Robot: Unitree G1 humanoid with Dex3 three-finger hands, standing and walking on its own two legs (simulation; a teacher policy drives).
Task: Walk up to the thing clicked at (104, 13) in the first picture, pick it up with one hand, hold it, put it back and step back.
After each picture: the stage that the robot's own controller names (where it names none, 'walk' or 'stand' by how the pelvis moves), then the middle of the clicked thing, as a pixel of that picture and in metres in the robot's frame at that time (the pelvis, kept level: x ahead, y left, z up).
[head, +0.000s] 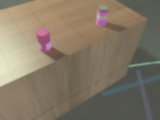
stand; (102, 15) +0.92 -0.10 -0.05
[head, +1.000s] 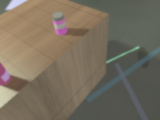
walk; (59, 23) +0.79 +0.20 -0.03
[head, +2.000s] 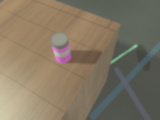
walk; (61, 48) +0.47 +0.18 -0.01
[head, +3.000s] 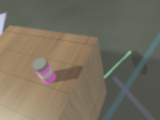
stand; (44, 70) +0.45 +0.25 -0.04
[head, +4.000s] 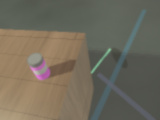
walk; (39, 66) +0.46 +0.26 -0.03
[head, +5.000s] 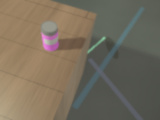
walk; (50, 36) +0.54 +0.20 -0.02
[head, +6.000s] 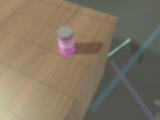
stand; (66, 40) +0.52 +0.18 -0.03
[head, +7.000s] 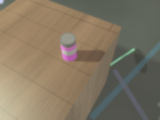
stand; (68, 47) +0.52 +0.16 -0.04
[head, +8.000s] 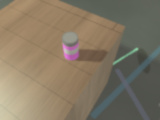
stand; (70, 46) +0.52 +0.14 -0.04
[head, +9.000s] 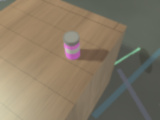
stand; (72, 46) +0.52 +0.14 -0.04
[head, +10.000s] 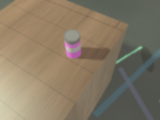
stand; (72, 44) +0.52 +0.14 -0.03
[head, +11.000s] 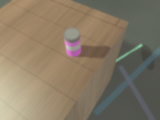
stand; (72, 42) +0.52 +0.14 -0.03
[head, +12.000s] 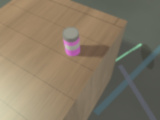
stand; (71, 42) +0.53 +0.14 -0.03
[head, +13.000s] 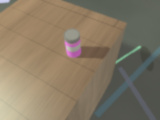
stand; (72, 43) +0.53 +0.14 -0.03
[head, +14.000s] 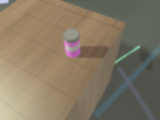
stand; (72, 43) +0.53 +0.14 -0.03
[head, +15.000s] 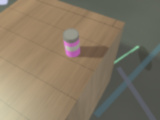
stand; (71, 43) +0.53 +0.14 -0.03
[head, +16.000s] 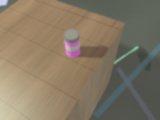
stand; (72, 43) +0.54 +0.14 -0.02
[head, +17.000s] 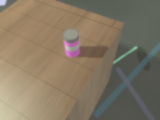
stand; (71, 43) +0.54 +0.14 -0.02
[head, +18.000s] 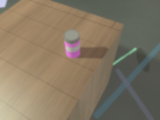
stand; (72, 44) +0.54 +0.14 -0.02
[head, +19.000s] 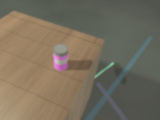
stand; (60, 57) +0.54 +0.13 -0.04
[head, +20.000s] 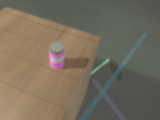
stand; (56, 55) +0.54 +0.14 -0.04
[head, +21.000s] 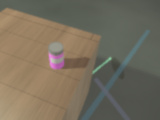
stand; (56, 56) +0.53 +0.14 -0.04
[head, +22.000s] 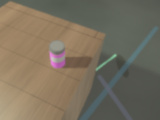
stand; (57, 54) +0.51 +0.15 -0.05
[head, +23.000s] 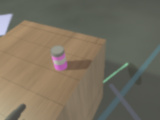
rise first; (59, 58) +0.56 +0.20 -0.04
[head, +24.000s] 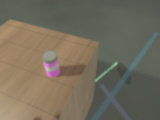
go down; (51, 64) +0.50 +0.20 -0.05
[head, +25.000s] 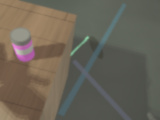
go down; (23, 45) +0.50 +0.19 +0.00
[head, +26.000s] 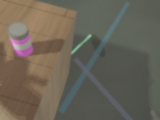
approach; (21, 40) +0.52 +0.20 +0.01
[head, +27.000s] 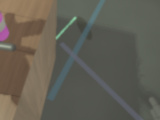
close in; out of the picture +0.54 +0.22 +0.05
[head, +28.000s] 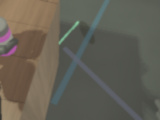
lift; (0, 37) +0.50 +0.21 +0.04
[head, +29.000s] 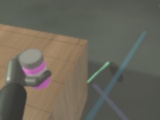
lift; (35, 69) +0.34 +0.16 +0.14
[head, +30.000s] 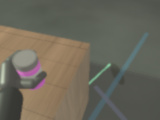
hold; (30, 70) +0.33 +0.18 +0.14
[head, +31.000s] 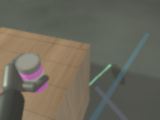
hold; (33, 73) +0.33 +0.17 +0.13
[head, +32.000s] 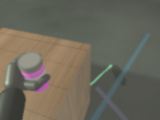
crouch; (34, 73) +0.33 +0.17 +0.14
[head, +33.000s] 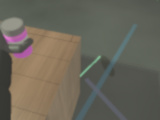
crouch; (17, 38) +0.45 +0.21 +0.16
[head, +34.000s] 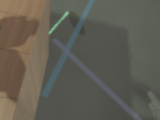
lower; out of the picture +0.53 +0.23 +0.04
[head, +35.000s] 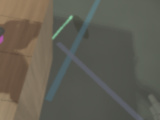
lower; out of the picture +0.52 +0.22 +0.05
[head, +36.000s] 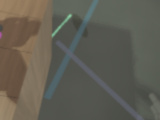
lower; out of the picture +0.53 +0.23 +0.05
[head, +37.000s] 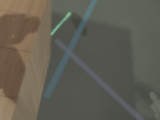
lower; out of the picture +0.54 +0.23 +0.05
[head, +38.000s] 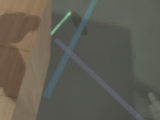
loosen; out of the picture +0.54 +0.23 +0.06
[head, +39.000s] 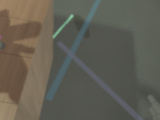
withdraw; out of the picture +0.52 +0.23 +0.05
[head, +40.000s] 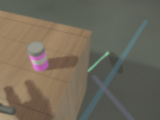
sink last; (38, 56) +0.50 +0.21 -0.01
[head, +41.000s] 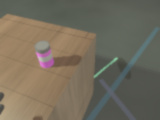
stand; (44, 54) +0.54 +0.23 -0.01
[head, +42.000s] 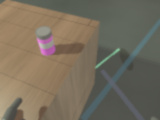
stand; (45, 41) +0.56 +0.22 +0.02
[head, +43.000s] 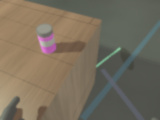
stand; (46, 39) +0.56 +0.22 +0.03
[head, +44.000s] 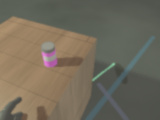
stand; (49, 54) +0.58 +0.19 -0.03
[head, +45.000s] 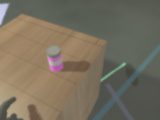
stand; (55, 58) +0.54 +0.18 -0.05
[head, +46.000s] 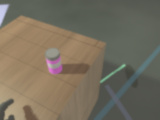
stand; (54, 61) +0.53 +0.18 -0.05
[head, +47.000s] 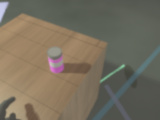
stand; (55, 60) +0.53 +0.17 -0.05
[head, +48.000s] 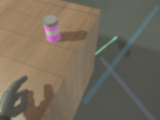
walk; (52, 29) +0.64 +0.15 -0.02
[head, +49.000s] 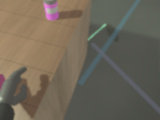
walk; (51, 7) +0.79 +0.15 -0.02
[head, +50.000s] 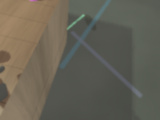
walk; out of the picture +0.95 +0.25 -0.03
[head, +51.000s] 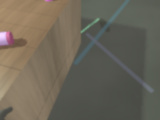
stand; out of the picture +1.13 +0.24 -0.03
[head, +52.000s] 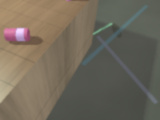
stand; out of the picture +1.16 +0.14 -0.05
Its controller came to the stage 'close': yes
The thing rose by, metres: 0.21
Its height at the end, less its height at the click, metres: +0.00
